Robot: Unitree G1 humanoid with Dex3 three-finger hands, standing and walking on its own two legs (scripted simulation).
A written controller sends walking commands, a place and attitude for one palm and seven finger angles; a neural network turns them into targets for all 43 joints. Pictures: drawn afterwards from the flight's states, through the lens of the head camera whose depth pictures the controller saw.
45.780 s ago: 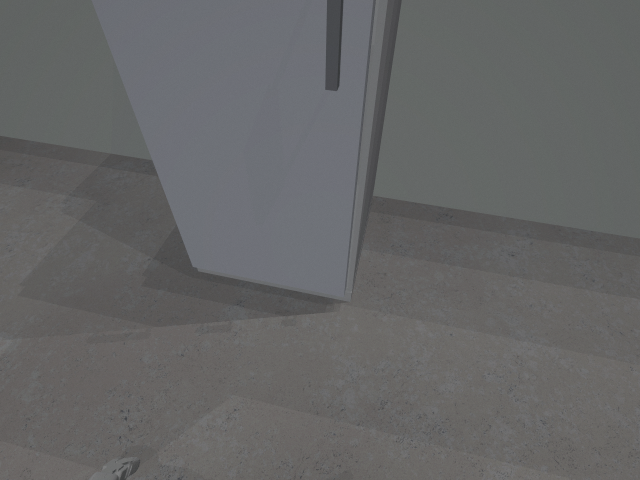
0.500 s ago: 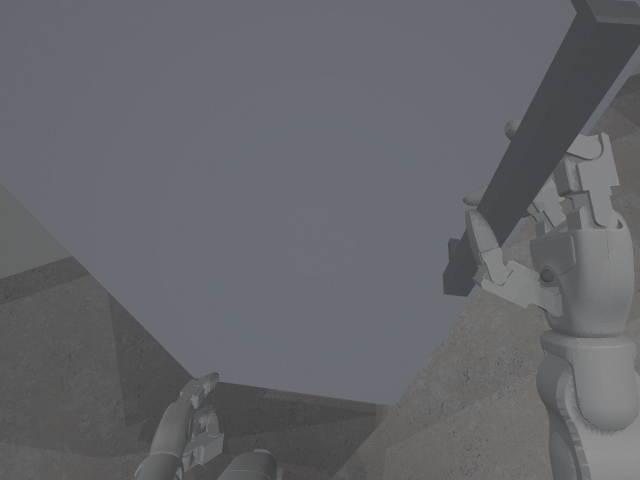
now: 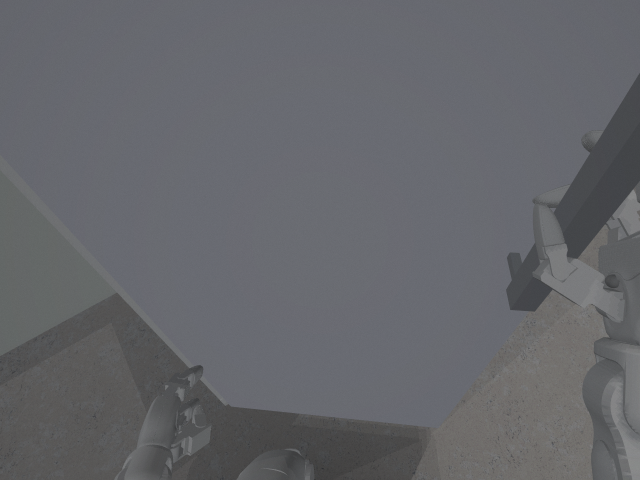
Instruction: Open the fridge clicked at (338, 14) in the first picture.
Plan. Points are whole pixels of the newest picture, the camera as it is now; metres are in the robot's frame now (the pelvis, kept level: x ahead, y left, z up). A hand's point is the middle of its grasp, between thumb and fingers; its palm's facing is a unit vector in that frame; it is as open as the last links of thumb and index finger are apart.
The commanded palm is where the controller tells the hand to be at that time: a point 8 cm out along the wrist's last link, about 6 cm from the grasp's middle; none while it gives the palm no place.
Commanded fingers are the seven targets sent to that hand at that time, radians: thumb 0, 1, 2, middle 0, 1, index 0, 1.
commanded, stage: walk backward, drawing the door open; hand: right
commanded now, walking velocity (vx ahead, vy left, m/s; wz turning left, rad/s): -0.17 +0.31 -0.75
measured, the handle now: (574, 191) +0.32 -0.17 +0.24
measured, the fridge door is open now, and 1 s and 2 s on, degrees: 42 59 62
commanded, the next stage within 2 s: stop walking and hold the door back in 1.00 s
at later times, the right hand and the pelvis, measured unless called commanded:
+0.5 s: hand (551, 358) +0.19 -0.13 +0.22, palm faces +0.57 +0.80 -0.17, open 7.8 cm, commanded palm +0.13 -0.16 +0.21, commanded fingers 0.00 -0.90 -0.90 0.45 1.40 0.45 1.40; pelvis -0.03 +0.15 -0.01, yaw -19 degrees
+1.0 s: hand (534, 449) +0.14 -0.11 +0.22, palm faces +0.79 +0.56 -0.25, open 7.8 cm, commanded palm +0.07 -0.11 +0.22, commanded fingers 0.00 -0.90 -0.90 0.45 1.40 0.45 1.40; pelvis -0.02 +0.25 -0.01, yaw -28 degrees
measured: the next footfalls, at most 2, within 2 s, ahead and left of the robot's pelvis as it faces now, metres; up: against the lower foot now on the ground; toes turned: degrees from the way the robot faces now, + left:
left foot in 0.30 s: +0.06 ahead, +0.29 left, +0.00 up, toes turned -7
right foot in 0.56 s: -0.03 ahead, +0.08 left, +0.00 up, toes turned -27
